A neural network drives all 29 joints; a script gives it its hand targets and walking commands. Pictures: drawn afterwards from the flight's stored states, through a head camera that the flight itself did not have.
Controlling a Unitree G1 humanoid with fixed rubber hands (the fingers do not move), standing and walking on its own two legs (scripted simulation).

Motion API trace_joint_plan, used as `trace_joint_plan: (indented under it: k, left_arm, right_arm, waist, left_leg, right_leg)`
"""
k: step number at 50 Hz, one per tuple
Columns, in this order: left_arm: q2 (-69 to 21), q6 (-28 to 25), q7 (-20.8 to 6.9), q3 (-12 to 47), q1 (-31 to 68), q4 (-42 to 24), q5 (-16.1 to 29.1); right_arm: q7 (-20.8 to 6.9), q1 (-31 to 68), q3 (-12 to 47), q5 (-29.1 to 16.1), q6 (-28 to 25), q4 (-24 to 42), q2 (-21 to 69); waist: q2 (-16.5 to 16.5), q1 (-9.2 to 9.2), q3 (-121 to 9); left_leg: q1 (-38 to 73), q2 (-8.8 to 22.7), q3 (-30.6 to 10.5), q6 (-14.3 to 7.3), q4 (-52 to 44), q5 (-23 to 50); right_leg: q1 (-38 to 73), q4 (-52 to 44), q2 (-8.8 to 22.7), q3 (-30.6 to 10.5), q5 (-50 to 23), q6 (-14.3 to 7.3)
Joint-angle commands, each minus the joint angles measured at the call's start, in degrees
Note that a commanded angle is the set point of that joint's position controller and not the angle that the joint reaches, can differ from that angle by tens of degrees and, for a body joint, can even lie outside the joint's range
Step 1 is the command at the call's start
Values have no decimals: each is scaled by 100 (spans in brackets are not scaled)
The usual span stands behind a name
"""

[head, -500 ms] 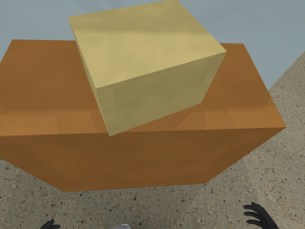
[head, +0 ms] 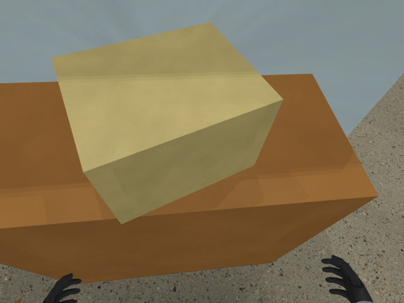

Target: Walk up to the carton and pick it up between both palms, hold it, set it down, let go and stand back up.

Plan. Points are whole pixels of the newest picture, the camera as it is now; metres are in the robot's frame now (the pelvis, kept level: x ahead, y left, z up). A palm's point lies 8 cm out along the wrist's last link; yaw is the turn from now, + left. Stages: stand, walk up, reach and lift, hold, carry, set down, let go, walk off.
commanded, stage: stand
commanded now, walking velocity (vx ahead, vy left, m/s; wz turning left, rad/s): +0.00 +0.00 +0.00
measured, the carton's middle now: (167, 119) +0.43 +0.07 +0.11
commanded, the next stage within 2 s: none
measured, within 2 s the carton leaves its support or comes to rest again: neither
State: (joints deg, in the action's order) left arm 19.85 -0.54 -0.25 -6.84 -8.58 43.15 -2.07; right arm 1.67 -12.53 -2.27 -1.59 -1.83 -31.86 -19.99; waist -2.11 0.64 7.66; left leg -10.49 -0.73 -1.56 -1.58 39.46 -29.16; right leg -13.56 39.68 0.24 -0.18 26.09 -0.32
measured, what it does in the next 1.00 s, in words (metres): steps on the spot: left foot, then right foot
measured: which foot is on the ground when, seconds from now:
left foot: down 0.00-0.00, up 0.02-0.16, down 0.18-1.00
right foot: down 0.00-0.20, up 0.22-0.38, down 0.40-1.00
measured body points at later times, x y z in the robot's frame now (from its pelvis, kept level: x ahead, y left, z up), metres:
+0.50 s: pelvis +0.04 +0.00 +0.00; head +0.11 +0.02 +0.45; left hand +0.18 +0.31 -0.11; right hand +0.20 -0.29 -0.08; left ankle +0.00 +0.13 -0.71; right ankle +0.01 -0.13 -0.71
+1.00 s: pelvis +0.03 +0.01 +0.00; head +0.09 +0.03 +0.45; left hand +0.17 +0.32 -0.11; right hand +0.18 -0.29 -0.08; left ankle +0.01 +0.13 -0.71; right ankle +0.02 -0.13 -0.71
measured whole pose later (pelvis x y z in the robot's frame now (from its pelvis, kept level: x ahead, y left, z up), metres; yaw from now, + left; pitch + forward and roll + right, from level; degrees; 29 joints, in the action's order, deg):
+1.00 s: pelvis +0.03 +0.01 +0.00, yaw -1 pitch -1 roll -1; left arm 21.2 -1.4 0.3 -6.8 -8.6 43.2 -1.5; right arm 1.6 -7.6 -2.3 -1.6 -2.3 -41.0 -20.0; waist -1.8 -0.2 8.5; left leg -15.3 1.0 -1.1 -0.1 40.7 -24.2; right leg -15.7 38.9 0.5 -0.2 21.8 0.4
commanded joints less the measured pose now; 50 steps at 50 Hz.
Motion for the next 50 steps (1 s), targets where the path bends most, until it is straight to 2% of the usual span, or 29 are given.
trace_joint_plan:
  k: [1, 3, 6, 8, 9, 10, 11, 14, 17, 19, 20, 21, 22, 23, 25, 26, 27, 29, 30, 32, 34, 37, 39, 40, 42, 44, 45, 48, 50]
  left_arm:
    - [1659, -230, 95, -214, -856, -263, 102]
    - [1686, -266, 194, -240, -859, -215, 44]
    - [1721, -181, 235, -250, -504, -236, 18]
    - [1708, -187, 207, -188, 189, -387, 107]
    - [1523, -228, 169, -183, 323, -500, 194]
    - [1011, -197, 135, -53, 416, -634, 227]
    - [1107, -60, 149, -77, 372, -603, 222]
    - [1043, -55, 98, -56, 281, -464, 139]
    - [1126, -151, 12, -74, 179, -478, 159]
    - [1137, -254, 11, -93, -181, -324, 148]
    - [1568, -317, 37, -169, -466, -265, 63]
    - [1794, -364, 76, -156, -426, -311, 48]
    - [1738, -383, 84, -133, -381, -221, 22]
    - [1664, -363, 98, -117, -274, -199, 26]
    - [1609, -317, 146, -121, -6, -235, 55]
    - [1571, -294, 142, -108, 264, -311, 121]
    - [1468, -271, 143, -118, 327, -360, 174]
    - [1212, -154, 115, -81, 308, -356, 203]
    - [1132, -122, 99, -44, 339, -415, 209]
    - [1109, -164, 65, -42, 243, -341, 153]
    - [1320, -276, 50, -90, -103, -197, 131]
    - [1554, -292, 101, -98, -253, -108, 150]
    - [1580, -254, 153, -106, -27, -134, 131]
    - [1515, -226, 161, -98, 169, -178, 160]
    - [1271, -149, 140, -63, 347, -231, 209]
    - [1101, -92, 127, -28, 344, -290, 182]
    - [1094, -99, 104, -19, 324, -300, 166]
    - [1215, -233, 18, -42, -42, -86, 135]
    - [1542, -292, 35, -92, -125, 13, 123]
  right_arm:
    - [77, 266, -374, 271, 36, 276, -941]
    - [70, 660, -355, 333, 59, 373, -1101]
    - [-62, 414, -393, 317, -48, 288, -1161]
    - [-35, -327, -487, 312, -162, 44, -1261]
    - [10, -808, -639, 370, -226, -132, -1636]
    - [63, -866, -623, 424, -276, -170, -1850]
    - [68, -649, -623, 381, -284, -122, -1889]
    - [97, 159, -425, 473, -209, -11, -1436]
    - [54, 204, -432, 450, -177, -85, -1594]
    - [17, 501, -466, 371, -115, -28, -1673]
    - [-4, 434, -417, 279, -120, 54, -1317]
    - [-9, 493, -352, 262, -69, 108, -1012]
    - [12, 561, -373, 277, 40, 7, -1134]
    - [-9, 527, -325, 266, 48, -98, -1153]
    - [-73, 287, -337, 244, -49, -227, -1131]
    - [-79, 3, -391, 259, -123, -344, -1227]
    - [-59, -116, -459, 322, -188, -413, -1451]
    - [-30, 125, -470, 368, -234, -441, -1723]
    - [-22, 209, -450, 392, -222, -470, -1727]
    - [8, 406, -429, 398, -190, -505, -1650]
    - [3, 645, -392, 309, -154, -465, -1474]
    - [-5, 479, -348, 236, -41, -577, -1177]
    - [-31, 378, -322, 270, -37, -629, -1162]
    - [-53, 220, -347, 275, -68, -710, -1254]
    - [-53, 219, -410, 310, -151, -752, -1552]
    - [-5, 347, -422, 376, -184, -771, -1695]
    - [8, 457, -413, 401, -178, -767, -1696]
    - [-24, 899, -364, 320, -154, -725, -1515]
    - [-42, 732, -349, 227, -87, -801, -1250]
  waist:
    - [-907, -620, -1370]
    - [-660, -660, -921]
    - [-988, -491, -1016]
    - [-419, 151, -1421]
    - [421, 425, -1845]
    - [1386, 406, -1894]
    - [773, 266, -1405]
    - [1020, 13, 0]
    - [1187, -31, -434]
    - [863, -278, -931]
    - [-239, -373, -1484]
    - [-828, -377, -1534]
    - [-495, -329, -1157]
    - [-384, -271, -871]
    - [-446, -125, -1060]
    - [-277, 49, -1245]
    - [89, 79, -1543]
    - [897, 14, -1409]
    - [1228, 34, -1117]
    - [1104, -11, -845]
    - [436, -222, -1350]
    - [-50, -213, -1624]
    - [-175, -76, -1324]
    - [1, 8, -1414]
    - [459, 92, -1404]
    - [1073, 72, -1018]
    - [1115, 53, -777]
    - [637, -221, -1082]
    - [115, -161, -1444]
  left_leg:
    - [-1331, -166, 12, 69, 1930, 145]
    - [-2072, 114, -190, -102, 1364, -539]
    - [-1767, 135, 79, -58, 163, 60]
    - [-90, 88, 324, -166, -1024, 2257]
    - [1449, 694, -560, -530, -725, 5058]
    - [2171, 2028, -1996, -1274, -866, 7360]
    - [1072, 2350, -2089, -1702, -1003, 6605]
    - [327, 1635, -1493, -1152, -1200, 5200]
    - [397, 1257, -1045, -888, -910, 5477]
    - [69, 892, -628, -559, -77, 4948]
    - [-666, 500, -411, -210, 883, 3890]
    - [-1016, 21, 45, 30, 1272, 1011]
    - [-1138, 108, -183, -61, 1247, -436]
    - [-1416, 220, -234, -143, 767, -617]
    - [-924, 278, -64, -122, -397, 144]
    - [-279, 362, -109, -134, -762, 2448]
    - [415, 605, -506, -312, -582, 4338]
    - [712, 1531, -1430, -1029, -684, 5825]
    - [838, 1702, -1557, -1150, -814, 5828]
    - [685, 1436, -1333, -896, -728, 5422]
    - [-49, 893, -700, -417, -108, 5122]
    - [-645, 233, -3, -43, 538, 2063]
    - [-467, 328, -37, -121, -151, 1809]
    - [-31, 446, -231, -183, -382, 3090]
    - [576, 1240, -1069, -740, -608, 5218]
    - [624, 1778, -1613, -1183, -968, 5466]
    - [518, 1747, -1605, -1149, -1079, 4984]
    - [-250, 998, -882, -526, -654, 3919]
    - [-537, 376, -251, -98, 14, 2608]
  right_leg:
    - [2152, -854, 1923, -1881, -7580, -1250]
    - [2426, -802, 1909, -1842, -7587, -1296]
    - [2303, -330, 1358, -1322, -7028, -864]
    - [1207, 536, 800, -465, -6598, -476]
    - [-247, 1560, 295, -206, -4456, -157]
    - [-1529, 2225, -265, -170, 391, -60]
    - [-1193, 2315, -2, -650, 701, -114]
    - [-1415, 994, 243, -495, 676, -46]
    - [-464, -333, 70, -78, 355, 38]
    - [696, -1473, 13, 44, -1430, -55]
    - [1618, -1446, 739, -978, -3106, -314]
    - [1521, -1437, 1751, -2011, -4585, -977]
    - [1215, -1138, 2033, -2053, -5296, -1425]
    - [1287, -968, 1861, -1783, -5228, -1290]
    - [1301, -483, 1340, -1091, -5149, -825]
    - [982, -156, 975, -639, -4994, -545]
    - [454, 149, 566, -357, -4198, -286]
    - [-313, 493, 4, -137, -769, -95]
    - [-652, 258, 7, -163, 431, -106]
    - [-511, -510, 79, -141, 71, -119]
    - [828, -919, 356, -376, -2820, -232]
    - [1347, -507, 1466, -1288, -5416, -1031]
    - [965, -388, 1328, -1044, -5238, -893]
    - [638, -199, 1006, -755, -4586, -660]
    - [-100, 324, 251, -147, -2580, -139]
    - [-617, 338, 20, -128, 221, -100]
    - [-688, 18, 66, -148, 459, -105]
    - [633, -934, 287, -319, -2078, -203]
    - [1008, -914, 1048, -1151, -3464, -701]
